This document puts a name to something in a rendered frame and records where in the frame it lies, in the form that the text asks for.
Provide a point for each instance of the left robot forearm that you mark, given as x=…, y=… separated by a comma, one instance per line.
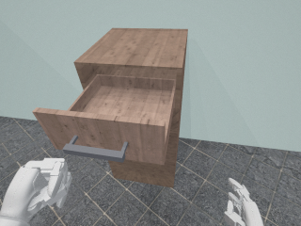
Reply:
x=9, y=221

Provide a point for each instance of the drawer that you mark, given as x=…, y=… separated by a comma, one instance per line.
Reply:
x=114, y=109

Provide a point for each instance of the right robot hand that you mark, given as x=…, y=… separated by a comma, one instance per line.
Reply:
x=248, y=213

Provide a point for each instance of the cabinet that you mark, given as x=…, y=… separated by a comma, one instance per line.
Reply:
x=141, y=52

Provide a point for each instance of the left robot hand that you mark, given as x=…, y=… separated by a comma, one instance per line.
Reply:
x=49, y=177

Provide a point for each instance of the handle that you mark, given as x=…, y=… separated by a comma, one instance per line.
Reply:
x=92, y=152

